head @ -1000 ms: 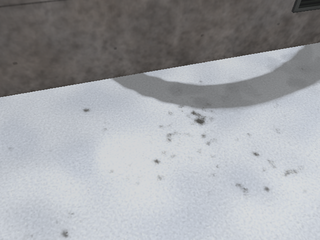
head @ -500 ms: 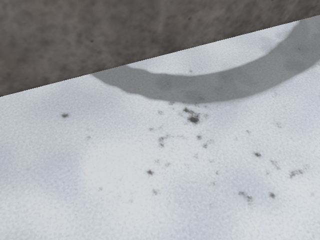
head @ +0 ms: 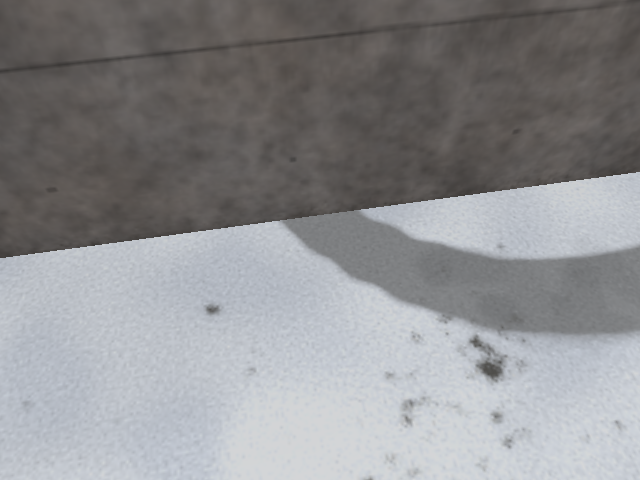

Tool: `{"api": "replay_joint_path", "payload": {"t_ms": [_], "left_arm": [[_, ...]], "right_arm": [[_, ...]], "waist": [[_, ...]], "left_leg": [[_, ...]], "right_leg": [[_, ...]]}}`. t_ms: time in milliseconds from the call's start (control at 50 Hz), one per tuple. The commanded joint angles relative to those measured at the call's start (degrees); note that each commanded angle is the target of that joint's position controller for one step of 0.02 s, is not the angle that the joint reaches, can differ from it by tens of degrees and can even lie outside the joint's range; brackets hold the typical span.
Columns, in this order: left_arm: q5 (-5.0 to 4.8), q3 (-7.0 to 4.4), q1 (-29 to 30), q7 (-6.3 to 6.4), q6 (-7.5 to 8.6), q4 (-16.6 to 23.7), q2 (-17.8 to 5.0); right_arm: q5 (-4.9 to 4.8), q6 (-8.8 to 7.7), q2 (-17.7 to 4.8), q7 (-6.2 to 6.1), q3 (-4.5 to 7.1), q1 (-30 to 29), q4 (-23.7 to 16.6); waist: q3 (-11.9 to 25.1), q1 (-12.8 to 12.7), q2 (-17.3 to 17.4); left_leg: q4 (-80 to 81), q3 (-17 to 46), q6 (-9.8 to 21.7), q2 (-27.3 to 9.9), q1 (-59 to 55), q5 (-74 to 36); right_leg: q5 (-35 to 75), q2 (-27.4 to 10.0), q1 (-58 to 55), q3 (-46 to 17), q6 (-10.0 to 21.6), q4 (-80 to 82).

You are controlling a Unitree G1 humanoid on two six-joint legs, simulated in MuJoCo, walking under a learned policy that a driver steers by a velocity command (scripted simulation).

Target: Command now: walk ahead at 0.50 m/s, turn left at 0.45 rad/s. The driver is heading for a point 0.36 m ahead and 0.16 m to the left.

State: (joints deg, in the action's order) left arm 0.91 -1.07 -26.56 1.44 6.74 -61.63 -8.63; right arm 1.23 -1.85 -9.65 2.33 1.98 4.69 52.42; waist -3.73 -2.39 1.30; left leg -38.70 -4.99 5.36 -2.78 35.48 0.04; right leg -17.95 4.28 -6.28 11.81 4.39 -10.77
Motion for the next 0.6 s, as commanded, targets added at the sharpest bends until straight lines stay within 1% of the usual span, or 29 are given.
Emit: {"api": "replay_joint_path", "payload": {"t_ms": [20, 40, 60, 80, 100, 120, 140, 160, 180, 200, 220, 240, 260, 280, 300, 320, 340, 360, 380, 420, 460, 500, 520, 540, 560, 580, 600], "left_arm": [[0.06, -1.4, -4.31, 1.15, 0.01, 0.65, -8.57], [0.12, -1.64, -3.68, 1.56, -0.23, 0.79, -9.34], [0.31, -1.95, -2.64, 1.8, -0.63, 1.16, -10.2], [0.44, -2.3, -1.66, 1.7, -1.09, 1.78, -11.05], [0.22, -2.56, -0.06, 1.24, -1.38, 2.71, -11.57], [0.03, -2.33, 1.35, 0.6, -1.18, 5.12, -10.02], [-1.14, -1.9, -0.15, -0.65, -0.78, 9.24, -5.67], [-0.07, -2.29, 6.48, -0.97, -0.11, 10.67, -9.06], [-0.6, -2.32, 9.66, -1.31, 0.65, 12.33, -9.37], [-0.63, -2.45, 9.17, -1.21, 0.82, 11.88, -9.18], [0.29, -2.49, 9.07, -1.1, -0.1, 12.05, -8.71], [1.28, -2.27, 7.77, -1.27, -1.4, 11.89, -7.7], [1.76, -2.3, 7.74, -1.47, -2.46, 12.25, -7.35], [1.83, -2.31, 7.74, -1.6, -3.27, 12.43, -7.09], [1.7, -2.31, 8.44, -1.62, -3.76, 12.82, -7.01], [1.53, -2.29, 9.81, -1.59, -4.01, 13.42, -7.03], [1.4, -2.24, 11.58, -1.6, -4.17, 14.13, -7.07], [1.22, -2.14, 13.51, -1.65, -4.31, 14.87, -7.09], [1.01, -1.98, 15.36, -1.71, -4.41, 15.55, -7.05], [0.57, -1.56, 18.96, -1.71, -4.47, 16.78, -6.85], [0.27, -1.14, 21.57, -1.52, -4.35, 17.48, -6.85], [0.13, -0.91, 22.03, -1.25, -4.03, 17.31, -7.25], [0.15, -0.92, 20.93, -1.09, -3.77, 16.83, -7.71], [0.23, -1.16, 18.16, -0.84, -3.45, 15.82, -8.61], [0.27, -1.52, 14.36, -0.49, -3.07, 14.43, -9.65], [0.4, -1.8, 9.72, -0.12, -2.47, 12.75, -10.18], [0.82, -2.01, 4.23, 0.26, -1.51, 10.97, -11.02]], "right_arm": [[0.29, -0.85, -2.73, -0.13, 0.55, -3.46, -4.39], [0.42, -0.84, -3.42, -0.37, 0.96, -0.89, -3.79], [0.5, -0.9, -4.4, -0.62, 1.54, 3.52, -2.57], [0.62, -1.06, -5.74, -0.77, 2.33, 9.2, -0.76], [1.21, -1.36, -7.51, -0.94, 3.37, 16.03, 1.32], [1.76, -1.27, -12.48, -1.47, 5.05, 21.62, 1.91], [1.13, -0.55, -16.65, -1.33, 6.04, 19.03, 0.63], [-0.3, -0.02, -15.01, -1.37, 5.68, 17.76, 0.76], [-0.53, -0.06, -12.61, -1.61, 4.99, 14.29, 0.33], [-0.36, -0.31, -9.8, -1.65, 4.23, 12.03, 0.19], [-0.64, -0.82, -8.63, -1.99, 3.74, 10.95, -0.04], [-0.9, -1.39, -8.1, -2.25, 3.37, 10.52, -0.21], [-1.18, -2.04, -8.49, -2.31, 3.31, 11.48, -0.05], [-1.31, -2.59, -9.45, -2.36, 3.36, 12.29, 0.15], [-1.25, -2.89, -10.39, -2.36, 3.47, 13.38, 0.35], [-1.18, -2.94, -10.78, -2.35, 3.45, 14.64, 0.6], [-1.13, -2.81, -10.68, -2.34, 3.31, 15.95, 0.85], [-1.08, -2.58, -10.26, -2.36, 3.07, 17.15, 1.04], [-1.07, -2.32, -9.85, -2.44, 2.82, 18.09, 1.15], [-0.98, -1.84, -9.37, -2.8, 2.39, 19.6, 1.28], [-0.66, -1.5, -9.24, -3.32, 2.09, 20.95, 1.5], [-0.1, -1.27, -9.14, -3.81, 1.84, 21.2, 1.64], [0.16, -1.23, -9.19, -4.04, 1.76, 20.7, 1.62], [0.3, -1.32, -9.48, -4.27, 1.76, 19.65, 1.45], [0.14, -1.54, -10.1, -4.45, 1.88, 18.47, 1.3], [-0.37, -1.8, -10.73, -4.44, 1.98, 16.87, 1.21], [-1.19, -2.25, -10.77, -4.21, 1.82, 15.31, 0.49]], "waist": [[-1.51, 1.29, -5.95], [0.17, 2.69, -6.89], [2.51, 4.82, -7.64], [5.62, 7.17, -8.1], [8.55, 10.87, -7.03], [13.07, 13.3, -0.91], [17.01, 8.01, 11.95], [12.73, 8.63, 0.78], [6.83, 6.88, -0.86], [2.84, 3.94, -5.31], [1.57, 2.1, -5.73], [1.85, 0.8, -4.4], [2.13, 0.37, -3.47], [1.76, -0.1, -3.02], [1.68, -0.1, -2.32], [1.69, 0.26, -1.4], [1.98, 0.93, -0.13], [2.45, 1.75, 1.26], [2.86, 2.57, 2.37], [3.14, 4.27, 3.62], [3.51, 5.73, 4.11], [3.68, 6.07, 4.28], [3.78, 5.52, 4.45], [4.24, 4.18, 4.57], [4.78, 2.4, 4.74], [5.5, -0.39, 3.68], [8.22, -3.1, 1.06]], "left_leg": [[3.32, -4.51, 2.37, 4.13, -3.7, 4.34], [3.29, -5.3, 3.57, 5.73, -6.48, 7.39], [3.59, -5.61, 4.94, 7.28, -10.77, 10.31], [5.64, -5.11, 6.42, 8.4, -16.69, 11.77], [11.3, -2.66, 8.32, 8.2, -26.49, 10.43], [12.86, 12.18, 12.33, -3.29, -38.46, 13.91], [19.34, 45.56, 23.02, -18.13, -53.04, 9.16], [22.83, 42.08, 21.25, -16.23, -49.61, 12.86], [24.71, 35.62, 18.45, -15.04, -42.56, 11.32], [26.17, 30.55, 15.51, -12.53, -35.42, 4.5], [26.39, 26.04, 13.6, -9.66, -30.77, -1.37], [26.69, 22.73, 12.5, -7.4, -27.78, -4.85], [26.67, 21.22, 12.14, -6.16, -26.79, -8.33], [26.15, 18.93, 11.7, -5.45, -26.1, -16.63], [25.28, 16.67, 10.83, -4.69, -25.64, -25.08], [24.1, 14.46, 9.25, -3.63, -25.63, -32.6], [23.07, 12.76, 7.21, -2.6, -26.01, -37.81], [22.31, 11.67, 5.22, -1.75, -26.85, -40.55], [21.72, 10.99, 3.53, -1.11, -27.97, -41.63], [20.93, 10.65, 1.47, -0.67, -30.63, -41.67], [19.9, 11.16, 0.79, -1.33, -34.13, -41.5], [18.08, 11.75, 0.83, -2.38, -36.74, -41.8], [16.58, 12.26, 0.89, -3.04, -37.27, -42.8], [14.25, 13.03, 0.74, -3.71, -37.26, -44.99], [11.29, 14.03, 0.58, -4.31, -37.46, -46.79], [6.33, 13.95, 0.12, -3.82, -37.4, -44.78], [-1.35, 13.2, -0.57, -1.6, -32.83, -34.68]], "right_leg": [[57.66, -17.19, -0.57, -1.34, 1.49, -5.43], [65.09, -17.76, -1.92, -0.63, 1.31, -9.73], [69.61, -18.29, -2.18, -0.02, 1.36, -16.23], [68.38, -18.67, -1.2, 0.05, 1.67, -24.84], [59.18, -17.79, 4.3, 0.95, 1.33, -37.11], [34.24, -14.57, 17.14, 1.56, 0.27, -56.19], [-12.82, -0.75, 41.96, -4.76, -2.54, -75.93], [-7.45, -4.83, 49.24, -14.02, -1.49, -75.42], [-2.14, -7.2, 49.74, -14.21, -1.37, -70.91], [0.25, -8.97, 46.48, -13.89, -1.71, -65.3], [0.6, -10.1, 43.1, -14.06, -2.64, -61.49], [0.84, -10.6, 39.78, -13.95, -3.58, -58.73], [0.7, -10.54, 38.8, -13.44, -4.4, -56.79], [1.29, -10.25, 38.74, -12.39, -5.16, -55.09], [2.79, -9.93, 38.71, -11.46, -5.75, -52.9], [4.85, -9.53, 38.79, -10.53, -6.08, -50.42], [7.04, -8.98, 38.9, -9.66, -6.16, -47.94], [9.17, -8.44, 39.05, -9.04, -6.02, -45.57], [11.18, -7.96, 39.1, -8.67, -5.71, -42.91], [14.51, -6.95, 39.11, -8.03, -4.93, -37.01], [16.71, -5.79, 38.82, -7.62, -4.12, -31.75], [16.35, -4.53, 37.08, -7.67, -3.25, -27.65], [15.03, -3.96, 35.13, -7.97, -2.6, -25.9], [13.22, -3.25, 31.74, -8.43, -1.74, -24.1], [12.49, -2.73, 27.96, -8.96, -0.8, -21.4], [16.39, -3.03, 23.02, -9.45, 0.11, -15.17], [33.47, -7.19, 12.92, -12.85, 1.4, -11.12]]}}
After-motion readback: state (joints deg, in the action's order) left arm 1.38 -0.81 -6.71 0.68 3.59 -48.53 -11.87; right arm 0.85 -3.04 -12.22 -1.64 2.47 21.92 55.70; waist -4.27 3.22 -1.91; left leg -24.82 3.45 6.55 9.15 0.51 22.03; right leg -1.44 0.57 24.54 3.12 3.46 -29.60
